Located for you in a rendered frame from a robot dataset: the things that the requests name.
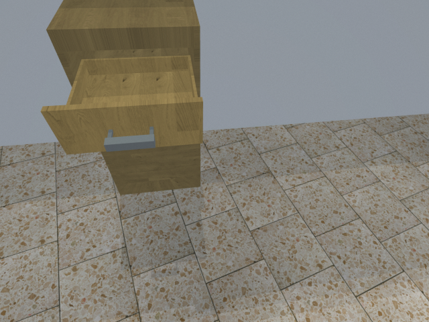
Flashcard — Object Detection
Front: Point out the handle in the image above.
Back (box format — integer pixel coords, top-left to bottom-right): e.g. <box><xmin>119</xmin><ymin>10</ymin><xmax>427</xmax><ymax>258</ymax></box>
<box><xmin>104</xmin><ymin>127</ymin><xmax>156</xmax><ymax>152</ymax></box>

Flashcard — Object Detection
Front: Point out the cabinet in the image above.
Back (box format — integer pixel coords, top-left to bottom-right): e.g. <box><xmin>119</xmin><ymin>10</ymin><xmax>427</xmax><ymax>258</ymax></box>
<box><xmin>46</xmin><ymin>0</ymin><xmax>200</xmax><ymax>195</ymax></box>

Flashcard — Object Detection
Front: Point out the drawer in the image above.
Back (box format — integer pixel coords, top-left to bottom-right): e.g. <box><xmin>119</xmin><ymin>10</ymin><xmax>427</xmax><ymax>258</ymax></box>
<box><xmin>41</xmin><ymin>55</ymin><xmax>203</xmax><ymax>154</ymax></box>

